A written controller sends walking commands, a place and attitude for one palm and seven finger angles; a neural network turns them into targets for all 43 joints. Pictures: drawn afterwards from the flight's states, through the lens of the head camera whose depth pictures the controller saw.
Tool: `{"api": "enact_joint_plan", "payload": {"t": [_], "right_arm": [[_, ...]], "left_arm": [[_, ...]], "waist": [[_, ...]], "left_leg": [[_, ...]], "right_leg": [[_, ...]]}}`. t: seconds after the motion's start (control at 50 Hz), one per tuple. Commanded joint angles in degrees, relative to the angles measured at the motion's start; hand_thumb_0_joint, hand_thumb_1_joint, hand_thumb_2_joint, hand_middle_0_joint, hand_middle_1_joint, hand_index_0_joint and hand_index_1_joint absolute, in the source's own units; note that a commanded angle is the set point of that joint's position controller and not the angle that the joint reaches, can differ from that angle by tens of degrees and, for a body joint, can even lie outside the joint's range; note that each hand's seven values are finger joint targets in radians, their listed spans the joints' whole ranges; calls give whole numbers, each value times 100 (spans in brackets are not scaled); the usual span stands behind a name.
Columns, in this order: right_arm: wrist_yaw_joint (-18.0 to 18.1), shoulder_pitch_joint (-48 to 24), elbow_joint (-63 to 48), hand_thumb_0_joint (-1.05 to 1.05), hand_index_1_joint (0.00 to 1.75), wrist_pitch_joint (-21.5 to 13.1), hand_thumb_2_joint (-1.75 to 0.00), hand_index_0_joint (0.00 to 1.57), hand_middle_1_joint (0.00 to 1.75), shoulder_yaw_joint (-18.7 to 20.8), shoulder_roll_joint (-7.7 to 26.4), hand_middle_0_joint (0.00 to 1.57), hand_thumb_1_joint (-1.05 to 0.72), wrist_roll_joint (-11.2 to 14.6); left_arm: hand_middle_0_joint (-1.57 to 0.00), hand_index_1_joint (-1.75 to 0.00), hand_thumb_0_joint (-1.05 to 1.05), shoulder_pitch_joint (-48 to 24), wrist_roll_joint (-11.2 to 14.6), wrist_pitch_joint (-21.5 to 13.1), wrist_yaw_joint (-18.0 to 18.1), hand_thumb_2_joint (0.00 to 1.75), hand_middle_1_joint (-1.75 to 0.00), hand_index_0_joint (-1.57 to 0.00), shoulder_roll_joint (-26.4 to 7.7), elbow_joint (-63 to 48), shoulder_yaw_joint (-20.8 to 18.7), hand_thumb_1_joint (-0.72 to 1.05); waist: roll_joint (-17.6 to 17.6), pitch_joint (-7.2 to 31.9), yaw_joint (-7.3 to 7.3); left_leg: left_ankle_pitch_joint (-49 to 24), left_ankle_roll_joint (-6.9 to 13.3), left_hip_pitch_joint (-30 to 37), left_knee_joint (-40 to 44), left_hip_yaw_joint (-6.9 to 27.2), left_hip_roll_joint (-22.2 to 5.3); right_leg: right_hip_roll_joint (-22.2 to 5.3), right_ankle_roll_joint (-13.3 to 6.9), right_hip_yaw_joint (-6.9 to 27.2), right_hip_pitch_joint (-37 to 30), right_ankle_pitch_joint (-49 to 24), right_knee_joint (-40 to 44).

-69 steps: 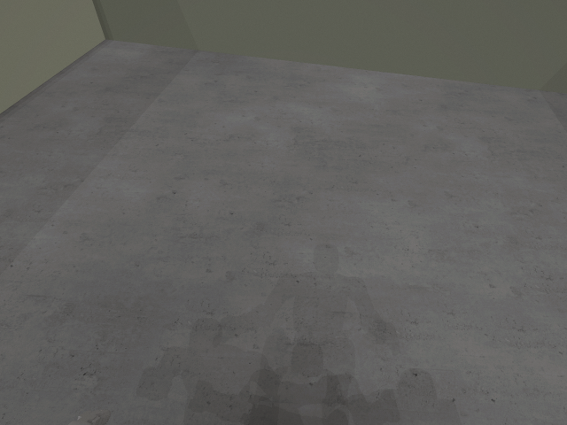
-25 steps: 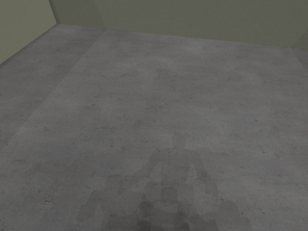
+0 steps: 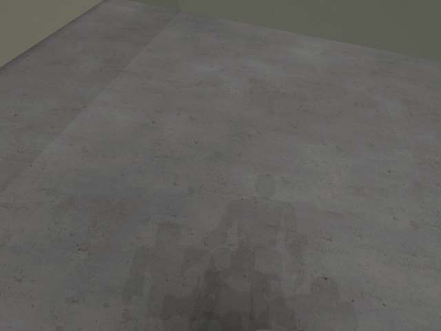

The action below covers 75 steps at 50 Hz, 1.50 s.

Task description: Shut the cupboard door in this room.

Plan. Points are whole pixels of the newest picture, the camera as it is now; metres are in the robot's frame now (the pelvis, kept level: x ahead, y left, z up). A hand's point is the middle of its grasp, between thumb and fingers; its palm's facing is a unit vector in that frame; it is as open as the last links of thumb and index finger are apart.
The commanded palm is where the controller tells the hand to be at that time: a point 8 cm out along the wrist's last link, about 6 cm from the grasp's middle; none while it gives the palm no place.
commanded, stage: turn or walk to find it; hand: left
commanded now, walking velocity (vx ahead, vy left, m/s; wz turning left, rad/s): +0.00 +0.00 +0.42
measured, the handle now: out of the picture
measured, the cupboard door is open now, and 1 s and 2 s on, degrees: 81 81 81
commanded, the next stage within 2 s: none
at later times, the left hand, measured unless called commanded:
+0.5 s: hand out of the picture -0.04 +0.18 -0.16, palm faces +0.27 -0.93 -0.26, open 7.4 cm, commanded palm none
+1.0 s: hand out of the picture -0.07 +0.18 -0.15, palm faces +0.47 -0.83 -0.28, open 7.4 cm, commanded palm none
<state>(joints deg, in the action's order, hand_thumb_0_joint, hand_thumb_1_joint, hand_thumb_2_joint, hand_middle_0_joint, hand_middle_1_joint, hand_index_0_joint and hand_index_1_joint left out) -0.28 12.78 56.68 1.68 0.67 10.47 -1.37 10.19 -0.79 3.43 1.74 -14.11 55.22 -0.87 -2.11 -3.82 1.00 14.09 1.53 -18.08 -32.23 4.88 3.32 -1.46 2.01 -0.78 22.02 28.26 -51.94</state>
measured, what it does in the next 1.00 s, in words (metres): steps on the spot, turning left: right foot, then left foot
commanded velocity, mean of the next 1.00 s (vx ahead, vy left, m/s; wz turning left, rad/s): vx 0.00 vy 0.00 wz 0.42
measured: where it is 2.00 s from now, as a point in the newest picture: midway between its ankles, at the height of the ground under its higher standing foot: outside the picture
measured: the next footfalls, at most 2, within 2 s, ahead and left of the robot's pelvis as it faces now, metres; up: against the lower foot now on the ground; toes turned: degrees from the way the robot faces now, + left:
right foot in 0.20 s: +0.01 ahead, -0.15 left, +0.00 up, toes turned +6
left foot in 0.56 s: -0.05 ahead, +0.11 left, +0.00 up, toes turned +21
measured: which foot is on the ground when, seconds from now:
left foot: down 0.00-0.20, up 0.22-0.54, down 0.56-0.94, up 0.96-1.00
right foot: up 0.00-0.18, down 0.20-0.56, up 0.58-0.92, down 0.94-1.00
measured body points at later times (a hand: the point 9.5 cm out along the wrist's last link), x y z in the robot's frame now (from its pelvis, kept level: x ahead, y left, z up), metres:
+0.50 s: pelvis -0.04 -0.03 +0.00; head -0.01 -0.02 +0.45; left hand -0.06 +0.23 -0.14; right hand +0.10 -0.27 -0.14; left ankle -0.08 +0.10 -0.70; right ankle -0.03 -0.15 -0.73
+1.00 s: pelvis -0.06 -0.04 +0.00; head -0.03 -0.05 +0.45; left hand -0.09 +0.23 -0.13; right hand +0.11 -0.23 -0.16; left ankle -0.10 +0.09 -0.70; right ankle +0.00 -0.13 -0.73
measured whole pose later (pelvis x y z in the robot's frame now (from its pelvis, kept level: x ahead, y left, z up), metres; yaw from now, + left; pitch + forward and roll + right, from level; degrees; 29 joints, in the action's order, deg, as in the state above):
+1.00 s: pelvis -0.06 -0.04 +0.00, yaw +28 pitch -1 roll +1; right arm -0.6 11.8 54.8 3.9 3.8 12.9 -1.3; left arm 11.5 -1.3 0.8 1.4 -11.0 50.8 -2.0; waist 2.5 -3.0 0.4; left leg 24.9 -0.8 -23.1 -48.0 4.3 2.5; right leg -2.5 -0.3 -4.8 15.4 17.4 -34.0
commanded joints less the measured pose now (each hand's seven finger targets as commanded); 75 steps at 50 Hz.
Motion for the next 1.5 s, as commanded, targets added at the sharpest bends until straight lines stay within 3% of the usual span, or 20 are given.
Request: {"api": "enact_joint_plan", "payload": {"t": [0.0, 0.14, 0.18, 0.2, 0.28, 0.42, 0.5, 0.54, 0.56, 0.66, 0.86, 0.88, 0.92, 1.02, 1.18, 1.24, 1.26, 1.3, 1.34, 1.48], "right_arm": [[172, 190, -415, 0, 30, -99, -90, 20, 30, 440, 1400, 20, -90, 11], [93, 36, -576, 0, 30, 13, -90, 20, 30, 529, 1187, 20, -90, 62], [55, -71, -836, 0, 30, 18, -90, 20, 30, 494, 715, 20, -90, 52], [46, -279, -837, 0, 30, 69, -90, 20, 30, 561, 933, 20, -90, 1], [-67, 70, -498, 0, 30, 161, -90, 20, 30, 532, 740, 20, -90, 35], [-75, -653, -677, 0, 30, 82, -90, 20, 30, 373, 599, 20, -90, 89], [-44, -86, -524, 0, 30, -32, -90, 20, 30, 377, 801, 20, -90, 92], [-7, 383, -492, 0, 30, -100, -90, 20, 30, 575, 1757, 20, -90, 45], [45, 621, -359, 0, 30, -90, -90, 20, 30, 581, 1740, 20, -90, 55], [153, -142, -549, 0, 30, -144, -90, 20, 30, 427, 1267, 20, -90, 28], [80, -339, -673, 0, 30, -18, -90, 20, 30, 527, 1306, 20, -90, 9], [58, -365, -704, 0, 30, -12, -90, 20, 30, 525, 1199, 20, -90, 43], [13, -271, -939, 0, 30, 1, -90, 20, 30, 453, 595, 20, -90, 68], [-106, 26, -491, 0, 30, 166, -90, 20, 30, 529, 715, 20, -90, -4], [-87, -450, -567, 0, 30, 85, -90, 20, 30, 385, 534, 20, -90, 73], [-36, -21, -439, 0, 30, -1, -90, 20, 30, 359, 557, 20, -90, 82], [-38, 236, -378, 0, 30, -43, -90, 20, 30, 388, 687, 20, -90, 78], [-4, 519, -425, 0, 30, -91, -90, 20, 30, 571, 1605, 20, -90, 33], [128, 503, -290, 0, 30, -93, -90, 20, 30, 536, 1436, 20, -90, 3], [174, 199, -372, 0, 30, -161, -90, 20, 30, 449, 1163, 20, -90, 32]], "left_arm": [[-20, -30, 0, -24, 46, -224, 4, 90, -30, -20, -428, -607, -210, 90], [-20, -30, 0, 770, 59, -285, 47, 90, -30, -20, -488, -498, -321, 90], [-20, -30, 0, 685, -75, -330, 89, 90, -30, -20, -1278, -627, -461, 90], [-20, -30, 0, 578, -42, -343, 127, 90, -30, -20, -1106, -672, -473, 90], [-20, -30, 0, -8, -79, -389, 68, 90, -30, -20, -755, -760, -325, 90], [-20, -30, 0, 778, -126, -355, 50, 90, -30, -20, -1078, -447, -437, 90], [-20, -30, 0, 677, -49, -309, 35, 90, -30, -20, -1065, -404, -451, 90], [-20, -30, 0, 694, -9, -248, -30, 90, -30, -20, -452, -728, -315, 90], [-20, -30, 0, 322, -44, -172, 16, 90, -30, -20, -519, -788, -281, 90], [-20, -30, 0, 281, 0, -169, -77, 90, -30, -20, -443, -529, -327, 90], [-20, -30, 0, 691, 42, -235, -30, 90, -30, -20, -315, -561, -338, 90], [-20, -30, 0, 873, 21, -282, -11, 90, -30, -20, -416, -523, -367, 90], [-20, -30, 0, 924, -108, -371, 41, 90, -30, -20, -1276, -635, -522, 90], [-20, -30, 0, -91, -77, -370, 58, 90, -30, -20, -689, -888, -370, 90], [-20, -30, 0, 665, -119, -332, 44, 90, -30, -20, -1000, -512, -481, 90], [-20, -30, 0, 625, -77, -304, 21, 90, -30, -20, -1008, -426, -499, 90], [-20, -30, 0, 562, -29, -272, 11, 90, -30, -20, -931, -432, -491, 90], [-20, -30, 0, 434, -8, -204, -55, 90, -30, -20, -320, -756, -344, 90], [-20, -30, 0, -162, -42, -91, -14, 90, -30, -20, -406, -710, -384, 90], [-20, -30, 0, 85, 6, -144, -80, 90, -30, -20, -340, -450, -357, 90]], "waist": [[993, 836, 22], [826, 907, -255], [-1408, 390, -343], [-930, 364, -332], [-763, -44, 84], [-933, 143, -360], [-586, 643, -45], [1943, 924, 116], [1461, 981, 309], [1118, 622, -2], [976, 524, -216], [735, 517, -322], [-1711, 356, -386], [-607, 26, 72], [-909, 320, -385], [-800, 641, -174], [-479, 767, -17], [1959, 711, 126], [1585, 342, 236], [952, 571, 71]], "left_leg": [[-2561, 1037, 1039, 1043, 1863, -1518], [-952, 357, -293, 574, 1660, -796], [1594, -336, -1938, -1795, -51, 220], [1659, -273, -1625, -2627, 168, -148], [748, -405, -1278, -3617, -310, -359], [1205, -424, -665, -1415, -841, -391], [-212, -286, 762, 766, -929, -387], [-4170, 789, 2199, 1046, 1561, -2562], [-4020, 1112, 1851, 1045, 1386, -2619], [-3243, 817, 1265, 1042, 600, -1693], [-1732, 643, 179, 827, 1129, -1380], [-1150, 421, -302, 497, 997, -1160], [1745, -271, -1703, -1864, -293, 102], [764, -361, -1090, -3649, -297, -453], [1326, -407, -579, -1408, -860, -482], [504, -363, 263, 64, -1077, -381], [-198, -299, 879, 805, -949, -487], [-2775, 685, 1724, 1398, 1494, -2571], [-1898, 812, 873, 1574, 1381, -2280], [-2898, 823, 1419, 1246, 701, -1679]], "right_leg": [[5, 52, 140, 348, 121, -2], [8, -9, 87, -1844, -1369, 2960], [-2462, -1004, 2405, -1866, -1321, 3897], [-2530, -1208, 2154, -1192, -1693, 3811], [-1530, -987, 610, -604, -2268, 3434], [-1751, -1075, 299, -1372, -3781, 2889], [-1513, -515, -240, -1217, -4041, 1779], [-437, 220, -740, 989, 681, -291], [-444, 156, -235, 910, 897, -931], [-405, 227, -71, 759, -191, -903], [-1, 147, -257, -1002, -1068, 1897], [-138, 132, -176, -1585, -1572, 2618], [-2455, -800, 2195, -1883, -1789, 3773], [-1617, -860, 529, -475, -1430, 3656], [-1885, -1069, 189, -1348, -2837, 3139], [-1746, -721, -229, -1361, -3518, 2417], [-1608, -443, -475, -1013, -3160, 1953], [-522, 222, -816, 1028, 662, -123], [-533, 156, -48, 1056, 298, -1126], [-360, 286, -84, 761, -381, -538]]}}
